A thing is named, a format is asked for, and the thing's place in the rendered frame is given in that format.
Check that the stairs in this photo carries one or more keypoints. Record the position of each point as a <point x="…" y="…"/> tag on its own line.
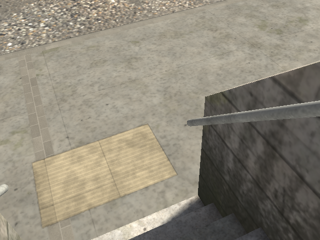
<point x="186" y="220"/>

